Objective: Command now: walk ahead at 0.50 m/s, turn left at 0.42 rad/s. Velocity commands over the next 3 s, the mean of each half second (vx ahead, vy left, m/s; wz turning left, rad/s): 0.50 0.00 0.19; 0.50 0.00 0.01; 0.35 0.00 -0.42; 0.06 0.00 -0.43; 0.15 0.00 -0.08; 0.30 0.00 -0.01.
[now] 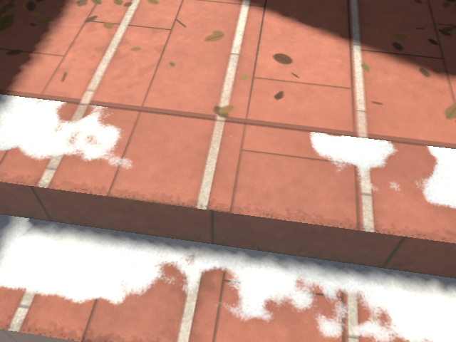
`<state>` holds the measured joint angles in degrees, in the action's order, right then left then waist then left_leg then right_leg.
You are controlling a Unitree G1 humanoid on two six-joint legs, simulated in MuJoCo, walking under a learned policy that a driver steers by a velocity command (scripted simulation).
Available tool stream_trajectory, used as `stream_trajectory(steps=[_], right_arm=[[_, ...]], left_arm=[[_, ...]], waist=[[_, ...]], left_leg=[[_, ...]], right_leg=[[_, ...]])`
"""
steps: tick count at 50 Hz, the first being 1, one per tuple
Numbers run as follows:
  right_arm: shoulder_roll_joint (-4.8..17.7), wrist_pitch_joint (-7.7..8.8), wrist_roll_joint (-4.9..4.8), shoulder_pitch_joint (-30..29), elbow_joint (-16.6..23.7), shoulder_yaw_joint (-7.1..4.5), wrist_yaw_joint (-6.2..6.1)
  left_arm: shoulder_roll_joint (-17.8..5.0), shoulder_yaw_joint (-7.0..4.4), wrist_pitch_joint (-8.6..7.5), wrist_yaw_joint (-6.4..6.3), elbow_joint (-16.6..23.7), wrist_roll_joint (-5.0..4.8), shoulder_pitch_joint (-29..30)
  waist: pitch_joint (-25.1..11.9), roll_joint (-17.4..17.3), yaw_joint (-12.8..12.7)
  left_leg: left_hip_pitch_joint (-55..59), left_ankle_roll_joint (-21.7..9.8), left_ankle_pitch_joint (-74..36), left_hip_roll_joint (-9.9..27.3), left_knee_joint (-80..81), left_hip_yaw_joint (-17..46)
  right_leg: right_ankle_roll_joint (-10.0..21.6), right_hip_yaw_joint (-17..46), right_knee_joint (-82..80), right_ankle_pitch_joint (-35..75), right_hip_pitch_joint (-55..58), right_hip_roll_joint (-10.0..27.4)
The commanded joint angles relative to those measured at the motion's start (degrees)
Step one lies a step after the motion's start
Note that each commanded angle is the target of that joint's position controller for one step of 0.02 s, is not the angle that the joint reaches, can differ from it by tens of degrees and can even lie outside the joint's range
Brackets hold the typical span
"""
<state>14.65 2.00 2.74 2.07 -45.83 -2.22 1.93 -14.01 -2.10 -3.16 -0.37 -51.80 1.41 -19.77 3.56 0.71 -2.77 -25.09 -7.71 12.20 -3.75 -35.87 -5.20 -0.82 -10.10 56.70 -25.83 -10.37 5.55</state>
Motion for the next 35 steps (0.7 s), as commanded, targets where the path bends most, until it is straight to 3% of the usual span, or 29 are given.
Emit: stream_trajectory(steps=[1, 2, 3, 4, 6, 8, 9, 10, 13, 16, 17, 18, 20, 21, 22, 23, 24, 25, 26, 27, 28, 29, 30, 31, 32, 33, 34, 35], right_arm=[[12.3, -0.86, -1.98, 14.8, -1.6, -3.76, -1.98], [8.6, -0.59, -1.93, 11.6, -1.5, -2.71, -2.1], [7.3, -0.04, -2.01, 9.9, -1.3, -2.17, -2.39], [6.1, 0.44, -1.87, 9.5, -1.5, -1.56, -2.48], [5.8, 1.68, -2.2, 11.9, -3.2, -1.13, -2.08], [6.5, 2.14, -2.26, 14.3, -4.4, -1.15, -1.97], [6.6, 2.13, -2.24, 15.7, -4.9, -1.08, -2.06], [6.6, 2.2, -1.71, 19.5, -6.4, -1.17, -2.29], [5.7, 2.15, -1.66, 24.9, -8.6, -0.71, -2.87], [4.9, 2.66, -0.77, 30.1, -11.1, 0.09, -3.43], [4.7, 3.01, -0.37, 32.0, -12.2, 0.38, -3.35], [5.1, 3.51, -0.52, 32.4, -13.0, 0.47, -3.29], [4.3, 4.27, -1.14, 30.9, -14.5, 1.57, -3.11], [3.4, 3.65, -2.15, 30.7, -15.8, 2.23, -3.02], [2.6, 3.24, -2.5, 30.7, -16.6, 2.9, -3.32], [4.0, 2.6, -3.49, 28.8, -15.7, 2.65, -4.3], [4.6, 2.0, -3.79, 28.7, -15.5, 2.52, -4.67], [4.4, 2.13, -5.05, 24.5, -12.4, 2.83, -4.76], [9.4, 2.77, -5.27, 24.1, -11.2, 1.44, -4.68], [13.4, 3.26, -5.63, 24.0, -10.8, 0.0, -4.27], [14.9, 3.51, -5.48, 22.5, -10.3, -1.16, -3.64], [10.6, 4.17, -4.79, 24.7, -9.5, -1.01, -2.71], [4.4, 4.69, -3.15, 25.4, -7.0, -0.7, -0.12], [1.9, 4.59, -0.01, 25.3, -5.3, -0.65, 0.58], [-0.2, 3.79, 0.39, 19.9, -1.5, -0.16, 0.75], [-2.9, 3.15, 1.24, 13.5, 1.5, 0.59, -0.03], [-0.1, 1.71, -0.8, 11.1, 0.2, 1.18, 1.87], [-0.7, 1.21, -0.66, 15.4, -0.4, 1.16, 2.34]], left_arm=[[-6.2, -0.91, -1.51, 0.6, 7.1, -0.02, 3.5], [-5.7, -0.72, -1.72, 0.5, 6.1, -0.06, 2.8], [-5.6, -0.74, -1.06, 0.45, 5.8, 0.61, 2.8], [-5.0, -0.45, -0.01, 0.58, 5.1, 1.16, 1.3], [-3.9, -0.51, 1.39, 1.03, 4.4, 1.59, -0.1], [-3.4, -0.65, 2.12, 1.38, 4.3, 1.55, 1.1], [-3.4, -0.73, 2.4, 1.42, 4.6, 1.48, 2.5], [-1.4, -0.51, 2.96, 0.93, 4.0, 1.22, 2.3], [-0.7, -0.26, 3.67, -0.32, 8.6, 1.2, 12.0], [2.2, 1.45, 3.25, -0.42, 14.0, 1.07, 21.2], [3.7, 2.17, 3.05, -0.9, 15.8, 0.84, 23.3], [4.7, 3.06, 2.78, -1.3, 18.3, 0.82, 26.1], [5.1, 4.48, 2.41, -1.71, 22.4, 0.09, 30.8], [6.6, 6.11, 2.65, -1.46, 24.9, 0.52, 32.8], [6.3, 6.5, 3.01, -1.03, 26.4, 0.29, 33.8], [5.8, 6.83, 3.79, -0.47, 26.9, 0.76, 30.6], [6.8, 7.14, 4.33, -0.36, 26.5, 0.94, 29.0], [6.6, 6.92, 4.07, -0.06, 23.0, 0.07, 20.9], [4.2, 5.66, 4.23, -0.49, 19.3, -0.48, 11.5], [1.1, 4.05, 3.99, -0.62, 17.1, -0.78, 4.2], [-1.2, 2.72, 3.16, -0.39, 14.9, -0.04, -0.9], [-6.2, 0.55, 2.45, -0.63, 11.9, 1.76, -4.1], [-13.7, -1.65, 3.46, -1.38, 7.9, 1.44, -9.3], [-11.3, -2.27, 3.57, -1.33, 7.8, 0.05, -4.3], [-7.2, -1.6, 3.36, -1.4, 6.6, -0.7, 2.8], [-2.0, -0.7, 2.62, -1.12, 3.4, -0.04, 4.0], [3.7, 2.04, 0.33, 2.85, 1.9, 3.54, 2.7], [7.0, 2.58, -0.21, 4.11, -1.9, 4.59, 3.0]], waist=[[-9.4, -3.0, 6.2], [-5.1, -0.3, 3.7], [-4.6, -0.7, 2.3], [-6.4, -1.7, 1.5], [-7.6, -1.5, 0.5], [-7.1, -2.0, 0.9], [-6.4, -2.3, 1.4], [-7.2, -7.2, 2.8], [-1.4, -3.5, 4.6], [2.8, -2.2, 6.3], [3.0, -4.4, 7.0], [3.9, -3.2, 6.4], [6.5, -1.4, 5.0], [7.0, -0.3, 3.9], [6.8, -1.5, 4.4], [4.0, -0.1, 3.0], [0.6, -1.6, 3.4], [-6.6, -1.9, -0.7], [-15.4, -7.5, -4.6], [-20.0, -11.1, -8.3], [-22.9, -11.7, -10.8], [-23.6, -3.7, -9.2], [-25.6, 18.3, -6.8], [-27.2, 7.1, -3.5], [-15.7, 1.3, 0.4], [-5.1, -5.2, 1.5], [2.9, -1.8, -3.8], [-0.5, -3.0, 0.9]], left_leg=[[29.7, -12.9, -12.3, 21.6, 19.2, 30.1], [22.8, -10.3, -17.3, 18.6, 21.1, 25.4], [19.9, -8.8, -23.3, 16.4, 21.6, 21.8], [19.1, -8.1, -29.2, 15.4, 21.5, 19.5], [19.1, -6.8, -39.9, 14.0, 20.3, 15.5], [20.0, -5.3, -41.8, 12.8, 19.7, 13.4], [20.5, -4.7, -39.9, 12.3, 19.9, 13.0], [21.9, -6.8, -36.4, 13.0, 19.5, 15.0], [25.7, -10.4, -8.6, 15.5, 22.0, 21.8], [31.2, -10.3, -0.7, 18.4, 22.8, 25.7], [34.5, -10.4, -0.2, 20.2, 22.1, 27.0], [35.3, -8.8, 1.3, 21.6, 22.4, 26.2], [28.8, -5.1, 2.4, 19.5, 25.9, 21.2], [22.0, -2.8, 1.0, 15.6, 28.8, 17.2], [18.0, -3.3, -4.0, 14.0, 33.0, 15.5], [12.4, -4.3, -17.0, 14.3, 38.4, 13.2], [11.8, -4.1, -33.7, 13.0, 39.1, 8.7], [9.8, -4.0, -66.6, 12.4, 32.8, 3.8], [13.5, -3.7, -91.9, 14.7, 23.2, 4.1], [20.7, -3.1, -102.4, 16.5, 12.3, 5.3], [24.6, -1.7, -103.2, 15.8, -1.9, 4.8], [13.5, 0.3, -75.4, 10.7, -20.7, 6.7], [-1.6, 3.3, -3.8, -6.5, -47.8, 9.9], [-8.0, 2.4, -2.1, -5.0, -64.7, 20.8], [-15.4, 2.1, -4.0, -2.0, -70.3, 16.0], [-22.8, 1.0, -4.4, 0.6, -73.0, 13.5], [-34.5, -4.1, -12.1, -4.4, -78.5, 27.4], [-36.1, -7.6, -16.3, -3.1, -78.5, 28.0]], right_leg=[[0.4, 10.2, 21.8, 5.0, -30.2, -0.2], [0.3, 10.1, 16.7, 7.1, -27.1, 1.3], [0.2, 10.4, 15.1, 7.5, -24.1, 1.7], [-0.1, 9.8, 17.3, 8.3, -21.7, 1.2], [-0.4, 8.6, 19.8, 9.3, -21.8, 0.1], [-0.7, 7.7, 21.2, 11.1, -25.4, -0.2], [-0.7, 7.6, 21.3, 12.4, -27.7, 0.0], [-0.6, 5.4, 34.0, 9.1, -31.4, -2.1], [0.6, 7.2, 49.1, 3.7, -53.3, -0.7], [2.2, 7.5, 62.2, -3.7, -72.7, -2.0], [3.5, 8.4, 71.0, -7.7, -80.5, -2.9], [4.8, 9.8, 73.8, -9.7, -85.1, -3.0], [5.8, 8.4, 68.0, -11.9, -83.9, -3.3], [6.2, 5.8, 57.1, -10.3, -77.5, -1.9], [5.8, 2.3, 51.2, -9.2, -71.5, -2.4], [6.2, 0.9, 38.8, -4.6, -55.7, -1.6], [6.8, -1.2, 33.2, -2.5, -43.3, -3.1], [8.2, -2.1, 25.0, 2.3, -24.4, -6.1], [8.4, -1.9, 23.2, 3.9, -12.7, -9.4], [8.5, -0.6, 16.4, 3.0, -8.7, -10.6], [9.2, 2.2, 5.1, 2.5, -3.9, -11.8], [13.8, 23.2, -6.6, -0.7, 3.2, -3.8], [21.5, 55.7, -26.7, 20.6, 9.7, 10.6], [21.3, 66.2, -32.7, 10.7, 7.1, 12.5], [20.3, 60.7, -34.1, -11.0, -3.6, 11.1], [16.9, 53.1, -33.2, -20.3, -10.5, 9.8], [19.3, 43.8, -31.3, -7.6, -14.2, 5.3], [17.0, 39.0, -32.8, 0.5, -14.3, 5.4]])
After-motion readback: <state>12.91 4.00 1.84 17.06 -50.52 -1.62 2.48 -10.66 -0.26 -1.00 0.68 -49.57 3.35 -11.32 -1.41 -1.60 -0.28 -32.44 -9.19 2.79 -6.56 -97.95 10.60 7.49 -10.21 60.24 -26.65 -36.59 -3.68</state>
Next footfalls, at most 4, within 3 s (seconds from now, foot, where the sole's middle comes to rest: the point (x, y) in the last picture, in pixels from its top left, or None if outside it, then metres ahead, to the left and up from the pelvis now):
0.56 right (280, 316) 0.46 -0.09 -0.58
1.10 left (207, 158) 0.81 0.12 -0.41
1.60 right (308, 109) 1.02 -0.16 -0.42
2.00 left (231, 98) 1.05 0.06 -0.42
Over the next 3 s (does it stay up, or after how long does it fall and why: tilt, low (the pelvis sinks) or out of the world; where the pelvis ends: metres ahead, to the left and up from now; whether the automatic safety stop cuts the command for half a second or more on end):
stays up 1.16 -0.09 0.36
